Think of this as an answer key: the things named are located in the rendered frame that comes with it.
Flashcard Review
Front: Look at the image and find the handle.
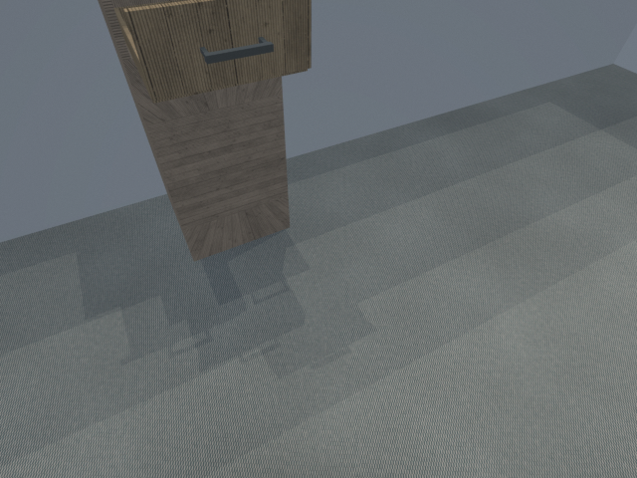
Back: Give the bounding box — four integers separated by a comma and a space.
200, 37, 274, 64

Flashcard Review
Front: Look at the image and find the drawer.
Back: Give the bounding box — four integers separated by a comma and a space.
114, 0, 312, 104

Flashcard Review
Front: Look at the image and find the cabinet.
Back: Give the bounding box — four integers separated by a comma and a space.
98, 0, 290, 262

